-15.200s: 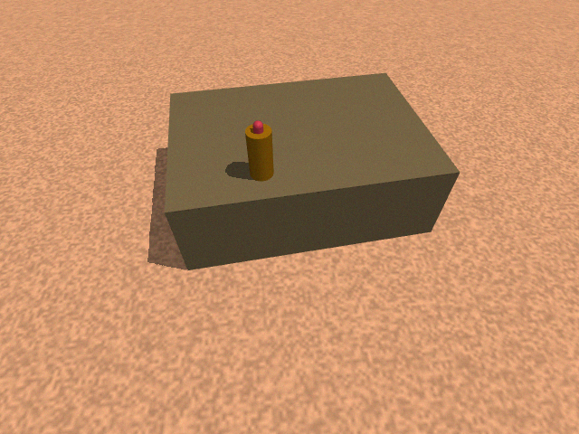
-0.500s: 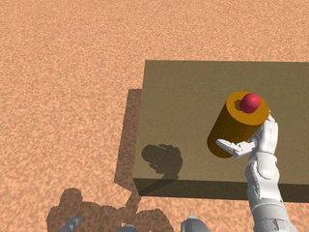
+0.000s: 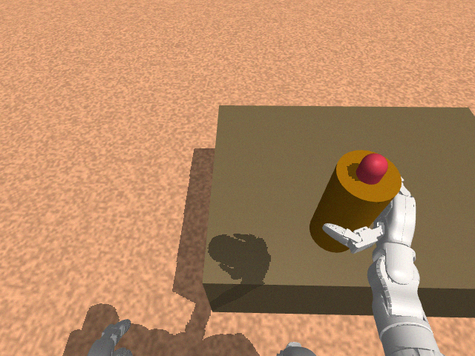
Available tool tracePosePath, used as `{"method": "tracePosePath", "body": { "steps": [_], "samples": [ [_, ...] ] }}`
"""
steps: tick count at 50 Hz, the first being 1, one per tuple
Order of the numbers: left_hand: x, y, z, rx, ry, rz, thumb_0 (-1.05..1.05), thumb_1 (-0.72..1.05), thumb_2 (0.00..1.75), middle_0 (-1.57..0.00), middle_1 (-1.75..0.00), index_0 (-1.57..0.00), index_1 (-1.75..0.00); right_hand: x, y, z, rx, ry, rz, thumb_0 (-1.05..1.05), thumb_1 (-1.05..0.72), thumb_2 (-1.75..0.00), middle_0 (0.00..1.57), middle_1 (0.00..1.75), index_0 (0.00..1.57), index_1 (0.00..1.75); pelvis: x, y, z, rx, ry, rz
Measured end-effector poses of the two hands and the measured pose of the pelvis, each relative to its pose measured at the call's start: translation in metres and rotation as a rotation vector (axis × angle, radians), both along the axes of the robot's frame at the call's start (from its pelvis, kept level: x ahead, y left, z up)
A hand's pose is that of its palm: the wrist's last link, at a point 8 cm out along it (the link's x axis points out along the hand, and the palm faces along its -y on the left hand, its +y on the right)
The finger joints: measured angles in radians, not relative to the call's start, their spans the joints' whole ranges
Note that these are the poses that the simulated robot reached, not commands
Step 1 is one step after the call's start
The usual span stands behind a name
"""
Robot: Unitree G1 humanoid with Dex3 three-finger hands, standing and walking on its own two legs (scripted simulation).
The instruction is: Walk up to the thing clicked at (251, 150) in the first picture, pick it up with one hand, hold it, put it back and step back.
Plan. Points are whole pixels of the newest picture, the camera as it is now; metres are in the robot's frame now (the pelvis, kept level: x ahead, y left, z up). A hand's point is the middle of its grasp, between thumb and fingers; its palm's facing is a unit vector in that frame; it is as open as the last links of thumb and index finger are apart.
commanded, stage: hold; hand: right
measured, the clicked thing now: (351, 201) +0.35 -0.17 +0.07
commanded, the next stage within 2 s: none
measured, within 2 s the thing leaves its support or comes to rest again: neither
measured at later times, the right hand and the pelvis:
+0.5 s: hand (362, 211) +0.34 -0.18 +0.06, palm faces +0.25 +0.97 +0.01, open 12.0 cm; pelvis +0.00 -0.01 +0.01, yaw +0 degrees
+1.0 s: hand (364, 214) +0.33 -0.18 +0.07, palm faces +0.25 +0.97 +0.00, open 12.0 cm; pelvis +0.00 -0.01 +0.01, yaw +0 degrees
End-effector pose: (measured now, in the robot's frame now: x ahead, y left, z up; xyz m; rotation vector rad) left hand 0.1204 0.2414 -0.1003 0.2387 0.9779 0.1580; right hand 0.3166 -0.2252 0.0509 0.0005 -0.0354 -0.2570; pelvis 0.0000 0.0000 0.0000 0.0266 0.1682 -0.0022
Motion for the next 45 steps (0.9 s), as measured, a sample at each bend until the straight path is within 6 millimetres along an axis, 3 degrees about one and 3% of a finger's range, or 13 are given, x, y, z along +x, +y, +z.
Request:
{"method": "tracePosePath", "body": {
  "steps": [45],
  "samples": [
    [0.007, -0.015, 0.012, -0.013, -0.044, -0.011, 0.01, 0.91, 0.92, -0.20, -0.31, -0.20, -0.31, -0.023, -0.001, 0.015, 0.000, -0.007, 0.002, -0.01, 0.61, -0.94, 0.62, 1.04, 0.62, 1.03, -0.003, -0.007, 0.009, -0.003, -0.058, -0.003]
  ]
}}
